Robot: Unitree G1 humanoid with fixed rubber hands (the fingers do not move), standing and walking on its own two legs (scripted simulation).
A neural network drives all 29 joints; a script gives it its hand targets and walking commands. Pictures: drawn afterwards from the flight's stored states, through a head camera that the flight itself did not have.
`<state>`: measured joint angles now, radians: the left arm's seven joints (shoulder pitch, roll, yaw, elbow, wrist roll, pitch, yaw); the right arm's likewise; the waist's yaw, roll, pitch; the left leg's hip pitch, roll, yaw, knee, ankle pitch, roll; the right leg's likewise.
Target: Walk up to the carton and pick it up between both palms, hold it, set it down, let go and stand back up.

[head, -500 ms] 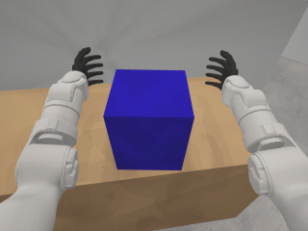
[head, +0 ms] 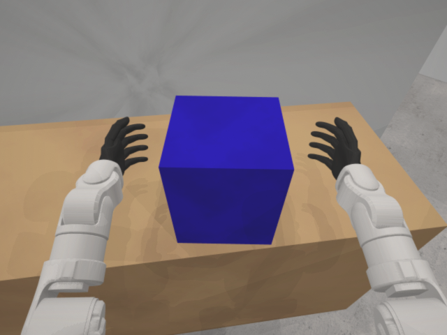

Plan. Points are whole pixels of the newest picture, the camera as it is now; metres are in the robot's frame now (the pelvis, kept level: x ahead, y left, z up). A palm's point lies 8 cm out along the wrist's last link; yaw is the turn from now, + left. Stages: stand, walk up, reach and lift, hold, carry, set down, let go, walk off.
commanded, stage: set down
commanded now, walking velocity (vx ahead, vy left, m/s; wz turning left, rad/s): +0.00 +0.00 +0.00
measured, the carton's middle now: (225, 173) +0.44 +0.01 +0.04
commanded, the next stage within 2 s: none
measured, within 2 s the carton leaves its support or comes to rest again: neither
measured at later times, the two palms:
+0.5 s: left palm (112, 217) +0.31 +0.21 +0.08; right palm (348, 224) +0.29 -0.19 +0.07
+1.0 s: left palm (107, 262) +0.26 +0.22 +0.03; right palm (349, 257) +0.25 -0.20 +0.03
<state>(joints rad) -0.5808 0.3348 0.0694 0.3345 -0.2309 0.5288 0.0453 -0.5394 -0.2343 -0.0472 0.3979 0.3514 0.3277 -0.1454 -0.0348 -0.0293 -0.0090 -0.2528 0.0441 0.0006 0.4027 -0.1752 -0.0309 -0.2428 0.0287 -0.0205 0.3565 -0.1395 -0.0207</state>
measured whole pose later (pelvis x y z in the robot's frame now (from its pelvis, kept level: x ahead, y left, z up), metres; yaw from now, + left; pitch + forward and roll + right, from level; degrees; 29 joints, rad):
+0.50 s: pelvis +0.00 +0.01 +0.00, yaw -1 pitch -3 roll +0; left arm -0.22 0.23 0.07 0.19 -0.19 0.38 0.03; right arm -0.13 -0.17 -0.03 0.17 0.24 0.22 -0.11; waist 0.00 -0.01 0.03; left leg -0.15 0.02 0.04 0.36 -0.16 -0.02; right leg -0.18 0.01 0.01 0.37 -0.15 -0.01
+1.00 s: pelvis +0.02 +0.00 +0.00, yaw -1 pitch -2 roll +0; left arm 0.13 0.26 -0.04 0.14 -0.22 0.06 0.05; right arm 0.19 -0.12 -0.03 0.11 0.17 0.04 -0.07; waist 0.03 -0.03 0.01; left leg -0.11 0.03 0.03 0.34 -0.19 -0.02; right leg -0.13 0.01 0.01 0.36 -0.19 -0.01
